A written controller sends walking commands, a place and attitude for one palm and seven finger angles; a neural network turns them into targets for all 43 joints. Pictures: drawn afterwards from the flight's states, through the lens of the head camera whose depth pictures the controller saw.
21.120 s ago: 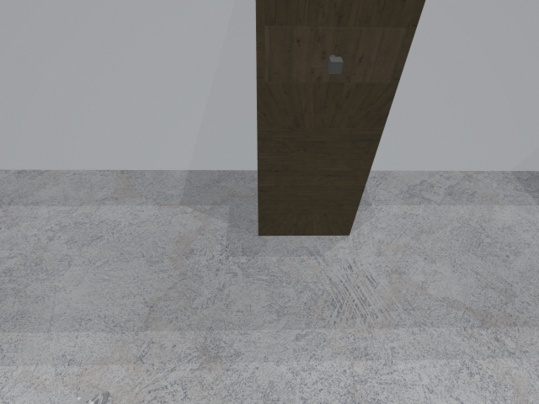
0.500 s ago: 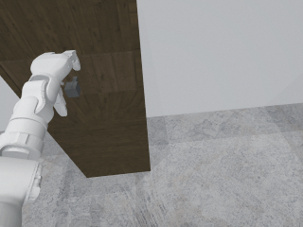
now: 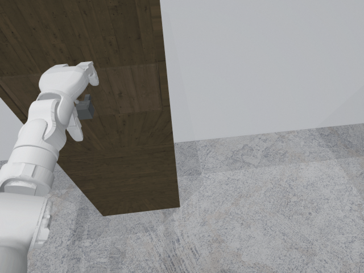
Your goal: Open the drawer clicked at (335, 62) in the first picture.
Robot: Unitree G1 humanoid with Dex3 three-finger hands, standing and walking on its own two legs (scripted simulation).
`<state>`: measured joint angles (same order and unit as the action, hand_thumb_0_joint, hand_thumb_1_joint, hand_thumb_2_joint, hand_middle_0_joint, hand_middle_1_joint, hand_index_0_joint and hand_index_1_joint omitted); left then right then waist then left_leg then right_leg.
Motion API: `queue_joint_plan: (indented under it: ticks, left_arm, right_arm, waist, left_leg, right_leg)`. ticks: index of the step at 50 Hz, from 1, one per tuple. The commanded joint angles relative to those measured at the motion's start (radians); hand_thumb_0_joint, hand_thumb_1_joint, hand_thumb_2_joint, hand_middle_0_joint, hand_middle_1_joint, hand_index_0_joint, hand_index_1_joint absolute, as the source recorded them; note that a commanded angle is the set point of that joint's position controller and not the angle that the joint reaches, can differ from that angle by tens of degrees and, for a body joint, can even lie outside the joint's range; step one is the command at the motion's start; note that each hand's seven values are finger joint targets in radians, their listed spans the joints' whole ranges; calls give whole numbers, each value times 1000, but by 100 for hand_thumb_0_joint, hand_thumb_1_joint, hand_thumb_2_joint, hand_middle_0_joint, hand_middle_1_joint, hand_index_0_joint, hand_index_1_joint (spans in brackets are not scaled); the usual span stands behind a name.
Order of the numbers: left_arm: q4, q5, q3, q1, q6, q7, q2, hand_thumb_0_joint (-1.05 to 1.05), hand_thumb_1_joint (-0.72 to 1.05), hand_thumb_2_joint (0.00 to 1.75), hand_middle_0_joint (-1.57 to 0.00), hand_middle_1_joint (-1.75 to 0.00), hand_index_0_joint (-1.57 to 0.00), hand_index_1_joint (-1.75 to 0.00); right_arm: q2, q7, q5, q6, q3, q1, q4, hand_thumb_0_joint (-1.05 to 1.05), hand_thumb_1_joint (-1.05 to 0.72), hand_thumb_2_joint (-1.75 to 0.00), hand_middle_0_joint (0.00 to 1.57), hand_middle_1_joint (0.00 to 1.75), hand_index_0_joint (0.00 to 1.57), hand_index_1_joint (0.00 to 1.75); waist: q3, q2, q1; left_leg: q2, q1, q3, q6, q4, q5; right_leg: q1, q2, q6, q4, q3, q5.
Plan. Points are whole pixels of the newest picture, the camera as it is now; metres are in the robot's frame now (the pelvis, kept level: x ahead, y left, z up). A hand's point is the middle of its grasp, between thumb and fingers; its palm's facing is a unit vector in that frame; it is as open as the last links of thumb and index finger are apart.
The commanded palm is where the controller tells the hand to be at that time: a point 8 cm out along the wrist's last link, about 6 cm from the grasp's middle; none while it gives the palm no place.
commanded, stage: re-aim the fingers above the handle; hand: left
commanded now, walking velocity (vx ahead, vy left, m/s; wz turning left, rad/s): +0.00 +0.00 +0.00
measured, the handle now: (86, 105) +0.51 +0.26 +0.09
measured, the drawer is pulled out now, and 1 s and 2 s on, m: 0.00 0.00 0.00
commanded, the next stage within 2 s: lower the fingers behind the handle in 0.64 s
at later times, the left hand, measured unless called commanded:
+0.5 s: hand (82, 101) +0.46 +0.24 +0.15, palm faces -0.02 -0.04 -1.00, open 13.9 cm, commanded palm +0.44 +0.26 +0.21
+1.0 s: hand (73, 111) +0.45 +0.26 +0.12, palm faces -0.06 -0.02 -1.00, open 13.8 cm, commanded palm +0.44 +0.26 +0.19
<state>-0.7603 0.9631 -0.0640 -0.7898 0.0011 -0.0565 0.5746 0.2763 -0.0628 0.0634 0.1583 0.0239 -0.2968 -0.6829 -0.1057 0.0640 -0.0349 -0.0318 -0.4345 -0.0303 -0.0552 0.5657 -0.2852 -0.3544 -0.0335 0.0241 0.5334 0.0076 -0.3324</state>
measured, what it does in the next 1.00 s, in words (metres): stands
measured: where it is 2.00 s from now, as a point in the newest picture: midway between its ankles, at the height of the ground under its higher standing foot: outside the picture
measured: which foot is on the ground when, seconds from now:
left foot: down 0.00-1.00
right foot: down 0.00-1.00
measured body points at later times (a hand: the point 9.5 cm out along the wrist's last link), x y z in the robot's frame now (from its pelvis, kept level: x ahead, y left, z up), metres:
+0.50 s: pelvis -0.01 +0.00 +0.00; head +0.03 -0.01 +0.45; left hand +0.45 +0.23 +0.20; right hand +0.08 -0.27 -0.13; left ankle -0.01 +0.08 -0.73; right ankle -0.05 -0.11 -0.73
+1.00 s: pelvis +0.00 +0.00 +0.00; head +0.05 -0.01 +0.44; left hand +0.45 +0.26 +0.18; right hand +0.06 -0.28 -0.13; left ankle -0.01 +0.08 -0.73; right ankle -0.05 -0.11 -0.73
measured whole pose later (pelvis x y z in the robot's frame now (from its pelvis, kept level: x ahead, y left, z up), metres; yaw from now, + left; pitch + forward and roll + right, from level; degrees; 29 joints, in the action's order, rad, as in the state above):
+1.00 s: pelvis +0.00 +0.00 +0.00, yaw +0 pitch +10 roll -1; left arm -0.83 0.99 -0.04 -0.80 -0.07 -0.03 0.61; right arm 0.28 -0.07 0.06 0.13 0.03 -0.32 -0.68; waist -0.09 0.05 -0.05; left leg -0.03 -0.49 -0.02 -0.05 0.59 -0.29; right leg -0.40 -0.04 0.03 0.55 0.02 -0.33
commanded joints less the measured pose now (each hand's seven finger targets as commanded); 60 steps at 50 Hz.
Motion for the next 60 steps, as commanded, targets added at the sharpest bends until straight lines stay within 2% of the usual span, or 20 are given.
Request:
queue_joint_plan:
  ticks: [1, 6, 9, 12, 14, 18, 21, 23, 24, 25, 28, 30, 33, 36, 39, 45, 49, 54, 55, 60]
  left_arm:
    - [246, -2, 138, -458, -25, 63, 306, 0, -50, 30, -30, -120, -30, -120]
    - [134, 3, 166, -439, 19, 86, 350, 0, -50, 30, -30, -120, -30, -120]
    - [166, 15, 138, -446, 30, 80, 327, 0, -50, 30, -30, -120, -30, -120]
    - [197, 10, 34, -515, 22, 53, 225, 0, -50, 30, -30, -120, -30, -120]
    - [197, -2, 8, -536, 9, 29, 203, 0, -50, 30, -30, -120, -30, -120]
    - [180, -17, -2, -610, -25, 20, 198, 0, -50, 30, -30, -120, -30, -120]
    - [123, -6, 59, -632, -39, 46, 269, 0, -50, 30, -30, -120, -30, -120]
    - [158, 5, 90, -665, -50, 75, 297, 0, -50, 30, -30, -120, -30, -120]
    - [146, 11, 148, -648, -50, 90, 357, 0, -50, 30, -30, -120, -30, -120]
    - [128, 21, 149, -643, -44, 104, 361, 0, -50, 30, -30, -120, -30, -120]
    - [22, 37, 175, -560, 6, 126, 380, 0, -50, 30, -30, -120, -30, -120]
    - [17, 45, 173, -516, 30, 122, 377, 0, -50, 30, -30, -120, -30, -120]
    - [0, 46, 131, -484, 57, 96, 333, 0, -50, 30, -30, -120, -30, -120]
    - [11, 39, 158, -438, 56, 79, 371, 0, -50, 30, -30, -120, -30, -120]
    - [67, 36, 104, -486, 21, 56, 309, 0, -50, 30, -30, -120, -30, -120]
    - [154, 27, 118, -524, -78, 56, 325, 0, -50, 30, -30, -120, -30, -120]
    - [196, 13, 87, -572, -109, 94, 269, 0, -50, 30, -30, -120, -30, -120]
    - [121, 18, 194, -482, -71, 152, 360, 0, -50, 30, -30, -120, -30, -120]
    - [103, 22, 153, -477, -55, 157, 316, 0, -50, 30, -30, -120, -30, -120]
    - [39, 49, 116, -464, 6, 156, 290, 0, -50, 30, -30, -120, -30, -120]
  right_arm:
    - [132, -2, -5, -31, 49, 22, 109, 0, -90, -90, 20, 30, 20, 30]
    - [143, -1, 1, -27, 36, 45, 101, 0, -90, -90, 20, 30, 20, 30]
    - [145, 0, -3, -33, 41, 43, 112, 0, -90, -90, 20, 30, 20, 30]
    - [139, -3, 1, -39, 47, 33, 110, 0, -90, -90, 20, 30, 20, 30]
    - [143, -11, 0, -43, 51, 24, 105, 0, -90, -90, 20, 30, 20, 30]
    - [138, -22, 0, -55, 45, 6, 88, 0, -90, -90, 20, 30, 20, 30]
    - [140, -24, 0, -61, 37, -4, 77, 0, -90, -90, 20, 30, 20, 30]
    - [135, -16, -8, -66, 38, -17, 78, 0, -90, -90, 20, 30, 20, 30]
    - [139, -13, -14, -63, 39, -19, 82, 0, -90, -90, 20, 30, 20, 30]
    - [135, -8, -13, -61, 35, -20, 84, 0, -90, -90, 20, 30, 20, 30]
    - [138, -3, -12, -50, 34, -14, 85, 0, -90, -90, 20, 30, 20, 30]
    - [143, 1, -12, -44, 35, -13, 97, 0, -90, -90, 20, 30, 20, 30]
    - [151, 1, -4, -33, 37, -10, 101, 0, -90, -90, 20, 30, 20, 30]
    - [155, -8, 0, -25, 35, -6, 113, 0, -90, -90, 20, 30, 20, 30]
    - [152, -15, 1, -33, 43, -13, 111, 0, -90, -90, 20, 30, 20, 30]
    - [144, -25, -6, -45, 57, -45, 94, 0, -90, -90, 20, 30, 20, 30]
    - [139, -12, -12, -54, 63, -58, 79, 0, -90, -90, 20, 30, 20, 30]
    - [151, 2, -21, -46, 64, -60, 71, 0, -90, -90, 20, 30, 20, 30]
    - [144, 5, -17, -44, 60, -52, 75, 0, -90, -90, 20, 30, 20, 30]
    - [154, 9, -14, -34, 59, -43, 79, 0, -90, -90, 20, 30, 20, 30]
  waist:
    - [-342, 19, 17]
    - [-272, -66, 19]
    - [-339, -42, 19]
    - [-329, -23, -22]
    - [-313, -49, -44]
    - [-268, -14, -57]
    - [-258, -16, -45]
    - [-340, 51, -25]
    - [-377, 37, -6]
    - [-387, 60, -3]
    - [-364, -27, 11]
    - [-405, -41, 27]
    - [-336, -84, 9]
    - [-337, -122, 19]
    - [-317, -94, -14]
    - [-330, 8, -34]
    - [-344, 64, -43]
    - [-414, 6, -5]
    - [-405, 4, -12]
    - [-363, -34, -26]
  left_leg:
    - [20, 280, 40, -3, -4, 503]
    - [19, 189, 26, 0, -31, 384]
    - [20, 224, 24, -3, -26, 426]
    - [21, 272, 32, -6, -15, 396]
    - [21, 283, 36, -10, -11, 385]
    - [15, 286, 47, -7, -14, 311]
    - [13, 240, 56, -3, -16, 282]
    - [13, 269, 54, 5, -3, 367]
    - [15, 257, 56, 8, 1, 399]
    - [14, 254, 52, 10, 7, 422]
    - [21, 184, 37, 11, 0, 403]
    - [22, 181, 25, 9, -1, 449]
    - [29, 165, 18, 5, -12, 414]
    - [21, 146, 11, -3, -25, 381]
    - [27, 182, 14, -10, -23, 383]
    - [20, 243, 29, -12, 5, 374]
    - [24, 278, 47, -1, 25, 420]
    - [22, 237, 41, 4, 44, 480]
    - [20, 225, 35, 3, 47, 476]
    - [27, 188, 28, 3, 44, 445]
  right_leg:
    - [51, -11, 22, -26, -7, 401]
    - [72, -5, 16, -36, -4, 363]
    - [96, -3, 18, -36, -8, 385]
    - [27, -5, 13, -45, -10, 348]
    - [14, -4, 11, -57, -11, 340]
    - [-53, -5, 14, -59, -6, 268]
    - [-56, -5, 19, -46, -5, 238]
    - [-35, -8, 27, -22, -2, 294]
    - [2, -9, 28, -14, -1, 314]
    - [3, -10, 29, -4, -2, 335]
    - [42, -10, 20, -1, 3, 349]
    - [92, -7, 17, 2, -4, 407]
    - [64, -7, 10, -16, 1, 387]
    - [114, -4, 7, -28, -11, 398]
    - [73, -5, 9, -43, -13, 381]
    - [-4, -15, 15, -38, -21, 336]
    - [-69, -20, 24, -18, -6, 314]
    - [-7, -21, 23, 13, -3, 384]
    - [-11, -19, 18, 19, -2, 396]
    - [-23, -18, 13, 16, 1, 385]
